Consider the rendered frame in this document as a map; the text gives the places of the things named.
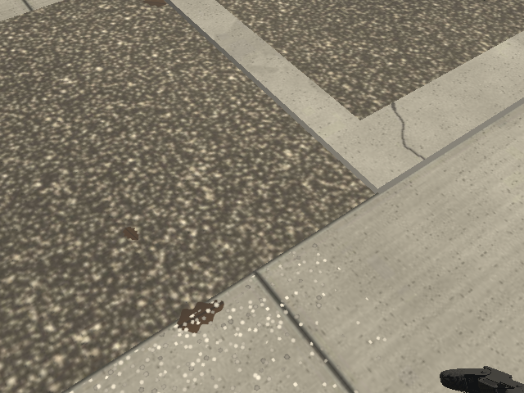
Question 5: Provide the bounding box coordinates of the right robot hand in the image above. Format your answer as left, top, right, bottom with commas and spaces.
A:
440, 366, 524, 393

